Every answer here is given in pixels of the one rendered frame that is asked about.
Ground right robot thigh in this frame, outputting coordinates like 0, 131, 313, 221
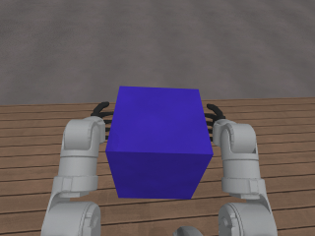
172, 226, 203, 236

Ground carton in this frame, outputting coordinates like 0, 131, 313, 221
105, 86, 214, 200

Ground right robot hand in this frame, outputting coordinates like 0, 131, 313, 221
204, 103, 226, 142

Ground robot right forearm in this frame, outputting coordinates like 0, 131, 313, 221
212, 119, 278, 236

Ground left robot hand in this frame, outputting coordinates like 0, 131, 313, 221
91, 101, 114, 140

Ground right robot upper arm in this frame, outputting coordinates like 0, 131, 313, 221
218, 203, 278, 236

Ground left robot upper arm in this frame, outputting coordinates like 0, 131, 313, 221
41, 201, 101, 236

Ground robot left forearm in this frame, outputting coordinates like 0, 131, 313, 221
40, 116, 105, 236

